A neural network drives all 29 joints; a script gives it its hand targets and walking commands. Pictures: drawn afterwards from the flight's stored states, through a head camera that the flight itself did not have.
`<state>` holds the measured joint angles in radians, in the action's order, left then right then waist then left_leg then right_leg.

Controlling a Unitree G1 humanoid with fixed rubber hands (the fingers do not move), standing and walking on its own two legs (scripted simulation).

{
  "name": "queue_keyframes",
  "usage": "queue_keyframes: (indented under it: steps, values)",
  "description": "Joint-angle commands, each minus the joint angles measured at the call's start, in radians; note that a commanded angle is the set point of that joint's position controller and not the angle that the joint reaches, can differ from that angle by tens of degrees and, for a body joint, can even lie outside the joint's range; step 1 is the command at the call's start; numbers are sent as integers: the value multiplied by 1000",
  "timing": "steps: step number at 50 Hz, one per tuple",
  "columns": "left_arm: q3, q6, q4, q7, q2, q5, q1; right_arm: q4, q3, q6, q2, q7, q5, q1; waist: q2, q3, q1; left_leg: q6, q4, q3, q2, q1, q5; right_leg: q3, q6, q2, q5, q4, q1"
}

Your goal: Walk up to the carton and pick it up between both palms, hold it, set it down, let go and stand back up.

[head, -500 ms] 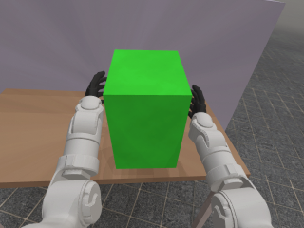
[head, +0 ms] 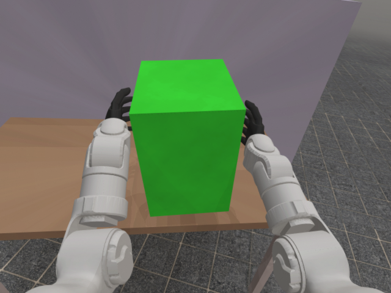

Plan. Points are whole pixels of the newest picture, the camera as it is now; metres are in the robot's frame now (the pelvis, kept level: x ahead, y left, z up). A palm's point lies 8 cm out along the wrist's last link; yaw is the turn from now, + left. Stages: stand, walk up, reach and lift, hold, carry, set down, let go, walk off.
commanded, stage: reach and lift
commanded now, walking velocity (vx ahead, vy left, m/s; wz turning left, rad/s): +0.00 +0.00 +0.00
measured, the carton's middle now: (186, 138) +0.44 +0.00 +0.16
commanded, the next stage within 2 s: hold in 0.36 s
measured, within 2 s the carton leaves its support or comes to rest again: neither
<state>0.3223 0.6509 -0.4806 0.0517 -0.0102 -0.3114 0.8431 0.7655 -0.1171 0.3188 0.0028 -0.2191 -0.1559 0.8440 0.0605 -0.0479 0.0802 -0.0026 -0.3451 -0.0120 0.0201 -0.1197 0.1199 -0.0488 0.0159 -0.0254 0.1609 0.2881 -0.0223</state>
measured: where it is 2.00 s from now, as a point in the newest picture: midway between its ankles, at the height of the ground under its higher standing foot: outside the picture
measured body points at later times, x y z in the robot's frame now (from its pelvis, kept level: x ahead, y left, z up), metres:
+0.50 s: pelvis +0.02 +0.00 +0.00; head -0.05 +0.03 +0.44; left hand +0.41 +0.15 +0.23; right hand +0.40 -0.13 +0.22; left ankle +0.05 +0.12 -0.75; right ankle +0.01 -0.11 -0.75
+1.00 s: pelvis +0.02 +0.00 +0.00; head -0.07 +0.02 +0.44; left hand +0.40 +0.15 +0.26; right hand +0.39 -0.14 +0.25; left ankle +0.05 +0.12 -0.75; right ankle +0.01 -0.11 -0.75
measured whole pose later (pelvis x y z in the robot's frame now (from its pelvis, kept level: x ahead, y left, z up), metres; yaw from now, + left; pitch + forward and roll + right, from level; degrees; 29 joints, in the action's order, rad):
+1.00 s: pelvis +0.02 +0.00 +0.00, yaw +0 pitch -7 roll -1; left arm 0.31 0.81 -0.27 0.04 -0.01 -0.30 0.78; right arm 0.60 0.03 0.49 0.07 -0.29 -0.31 0.85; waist 0.03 -0.08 0.10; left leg -0.01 -0.36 -0.01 0.02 -0.07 0.16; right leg -0.05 0.01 -0.03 0.19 0.28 0.04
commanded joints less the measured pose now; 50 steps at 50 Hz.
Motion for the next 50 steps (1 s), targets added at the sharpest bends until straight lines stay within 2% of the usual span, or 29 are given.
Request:
queue_keyframes:
  steps: [1,4,6,7,9,10,11,13,15,17,20,21,24,28,29,31,34,35,37,39,41,42,45,47,48,50]
  values:
    - [-413,-64,113,-159,679,181,671,-431,347,-86,-604,96,-107,995,-87,-473,4,21,-8,18,-50,242,-135,-6,-69,-23,-149,-53,-4]
    - [-431,-69,139,-152,679,192,701,-403,337,-71,-592,95,-108,961,-113,-460,21,7,-10,12,-45,252,-138,-10,-65,-25,-130,-50,-31]
    - [-428,-57,138,-151,671,188,679,-395,339,-62,-584,93,-119,937,-110,-436,19,4,-10,8,-43,265,-137,-10,-63,-26,-114,-56,-41]
    - [-436,-52,172,-149,676,184,678,-386,346,-57,-578,91,-132,921,-126,-425,24,-5,-16,4,-42,279,-184,-13,-61,-30,-151,-48,-41]
    - [-453,-39,183,-152,677,191,648,-411,366,-49,-574,79,-150,905,-117,-424,37,-9,-31,-1,-45,294,-228,-13,-70,-32,-198,-46,-17]
    - [-459,-36,214,-152,678,193,648,-439,392,-45,-578,72,-170,907,-116,-452,28,-11,-39,-2,-47,300,-257,-11,-72,-35,-223,-40,0]
    - [-484,-31,236,-150,687,203,654,-472,407,-44,-578,67,-186,922,-134,-480,35,-21,-51,-5,-49,309,-287,-11,-74,-37,-254,-34,5]
    - [-488,-21,244,-153,672,201,627,-459,408,-24,-557,60,-192,868,-134,-436,48,-30,-54,-11,-46,314,-297,-14,-75,-37,-253,-39,1]
    - [-476,-9,254,-155,666,194,623,-494,424,-17,-563,57,-203,895,-112,-431,33,-18,-48,-9,-49,301,-289,-13,-77,-39,-253,-43,5]
    - [-457,6,253,-162,652,174,584,-455,417,3,-549,50,-206,838,-113,-355,38,-19,-35,-8,-47,287,-279,-13,-75,-37,-250,-48,8]
    - [-493,16,320,-160,662,195,575,-545,457,2,-543,44,-237,851,-110,-415,33,-31,-56,-13,-46,313,-350,-16,-77,-48,-301,-37,25]
    - [-506,11,334,-158,662,204,608,-548,453,6,-551,46,-235,856,-113,-426,40,-34,-55,-12,-46,312,-337,-17,-77,-47,-280,-38,7]
    - [-495,19,309,-156,652,193,590,-563,455,11,-558,49,-226,863,-96,-408,25,-20,-49,-9,-48,308,-305,-14,-77,-45,-270,-43,-5]
    - [-578,16,388,-140,695,253,671,-636,457,13,-563,51,-243,918,-149,-499,46,-40,-66,-20,-41,337,-316,-15,-65,-47,-242,-38,-35]
    - [-572,17,374,-135,686,249,692,-593,439,25,-552,54,-233,905,-158,-462,52,-39,-59,-20,-38,336,-290,-16,-61,-45,-199,-44,-65]
    - [-537,30,331,-136,673,223,665,-549,414,34,-548,61,-215,890,-131,-408,40,-28,-33,-15,-32,306,-224,-18,-57,-44,-134,-55,-73]
    - [-464,46,262,-151,638,185,638,-479,398,54,-555,60,-196,881,-77,-354,19,8,10,-3,-38,246,-119,-4,-69,-33,-105,-61,-38]
    - [-489,45,300,-153,657,206,671,-530,412,45,-569,61,-211,934,-95,-427,17,5,-2,-3,-41,248,-143,-4,-68,-33,-144,-49,-14]
    - [-499,45,297,-151,660,218,670,-540,435,48,-564,57,-230,950,-115,-454,19,-3,-25,-4,-46,267,-199,4,-71,-32,-201,-41,1]
    - [-505,48,307,-150,658,230,654,-589,456,50,-569,45,-253,956,-110,-499,21,-7,-53,-8,-50,305,-270,7,-79,-36,-279,-32,21]
    - [-502,53,335,-152,650,228,630,-589,472,67,-567,34,-266,921,-104,-500,24,-10,-52,-10,-52,309,-278,7,-84,-40,-290,-29,30]
    - [-510,55,358,-152,648,236,650,-595,475,73,-567,31,-272,926,-105,-504,26,-14,-53,-12,-52,303,-284,4,-83,-42,-292,-28,28]
    - [-464,78,334,-158,622,208,626,-547,467,96,-562,29,-273,895,-71,-420,12,1,-30,-2,-51,270,-239,6,-85,-40,-245,-39,22]
    - [-449,94,309,-169,618,187,623,-481,425,116,-541,29,-259,861,-80,-326,24,-5,1,1,-45,249,-177,4,-77,-40,-162,-54,-6]
    - [-447,100,309,-177,619,191,622,-509,430,113,-554,30,-260,884,-62,-343,17,4,1,5,-46,245,-175,4,-80,-39,-166,-58,0]
    - [-451,97,324,-183,623,194,665,-491,420,124,-559,31,-263,897,-80,-338,20,0,6,4,-47,234,-161,5,-75,-38,-145,-56,-8]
